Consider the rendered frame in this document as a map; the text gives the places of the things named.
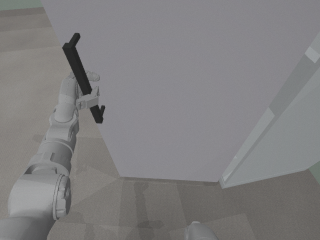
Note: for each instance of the fridge door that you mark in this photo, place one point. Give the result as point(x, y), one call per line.
point(184, 82)

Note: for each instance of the left robot hand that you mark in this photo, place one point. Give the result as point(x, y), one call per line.
point(70, 92)

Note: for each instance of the left robot forearm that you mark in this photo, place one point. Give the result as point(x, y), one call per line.
point(57, 147)

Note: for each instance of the robot right thigh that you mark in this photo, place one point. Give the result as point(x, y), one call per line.
point(199, 231)

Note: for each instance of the handle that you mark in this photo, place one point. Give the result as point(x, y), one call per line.
point(80, 75)

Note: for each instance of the robot left upper arm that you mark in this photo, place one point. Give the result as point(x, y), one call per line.
point(38, 200)

